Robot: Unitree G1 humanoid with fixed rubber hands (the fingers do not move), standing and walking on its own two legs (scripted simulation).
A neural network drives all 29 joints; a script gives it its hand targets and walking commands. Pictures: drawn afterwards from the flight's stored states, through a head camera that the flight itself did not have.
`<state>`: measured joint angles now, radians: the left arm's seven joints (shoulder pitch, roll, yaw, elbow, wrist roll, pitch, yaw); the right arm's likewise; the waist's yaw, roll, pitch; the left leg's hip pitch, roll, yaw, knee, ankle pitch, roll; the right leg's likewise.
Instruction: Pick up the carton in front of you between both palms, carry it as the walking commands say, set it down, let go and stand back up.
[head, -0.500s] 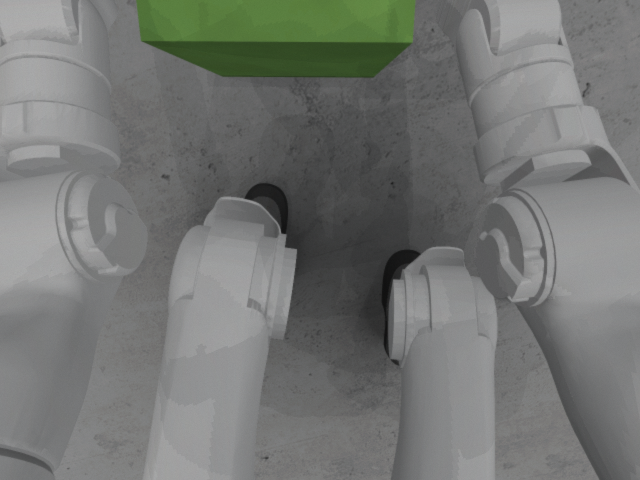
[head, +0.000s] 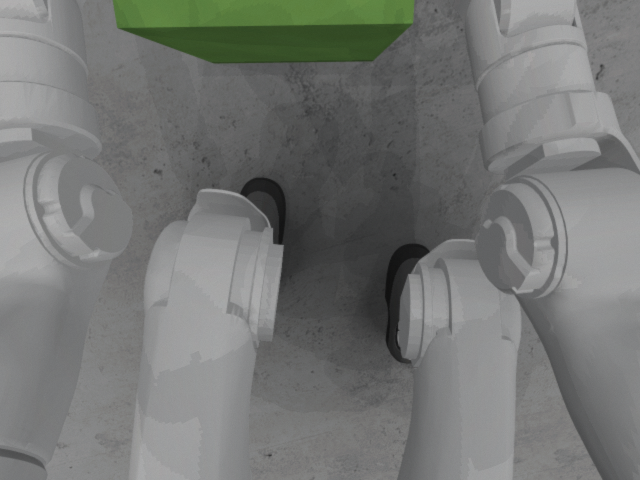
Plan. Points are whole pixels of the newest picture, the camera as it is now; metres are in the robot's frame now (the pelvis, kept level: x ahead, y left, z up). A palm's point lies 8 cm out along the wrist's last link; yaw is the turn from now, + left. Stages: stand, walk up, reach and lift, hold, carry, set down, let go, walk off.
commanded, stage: set down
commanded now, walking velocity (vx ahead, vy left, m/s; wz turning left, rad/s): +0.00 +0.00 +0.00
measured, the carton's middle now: out of the picture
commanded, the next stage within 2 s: let go in 1.40 s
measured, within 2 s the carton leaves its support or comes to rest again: neither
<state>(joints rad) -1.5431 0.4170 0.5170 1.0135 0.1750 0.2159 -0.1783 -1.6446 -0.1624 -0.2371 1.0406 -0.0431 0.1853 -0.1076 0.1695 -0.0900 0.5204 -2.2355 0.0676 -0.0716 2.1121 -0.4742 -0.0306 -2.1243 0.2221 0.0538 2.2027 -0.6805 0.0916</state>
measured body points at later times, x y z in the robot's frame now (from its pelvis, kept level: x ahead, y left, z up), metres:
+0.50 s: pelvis +0.00 +0.01 +0.00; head +0.38 +0.09 +0.22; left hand +0.52 +0.37 -0.16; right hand +0.61 +0.00 -0.16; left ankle +0.14 +0.14 -0.35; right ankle +0.09 -0.12 -0.35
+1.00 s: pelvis +0.01 +0.02 +0.12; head +0.36 +0.11 +0.39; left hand +0.52 +0.39 +0.01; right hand +0.62 +0.01 +0.01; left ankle +0.14 +0.14 -0.35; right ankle +0.09 -0.12 -0.35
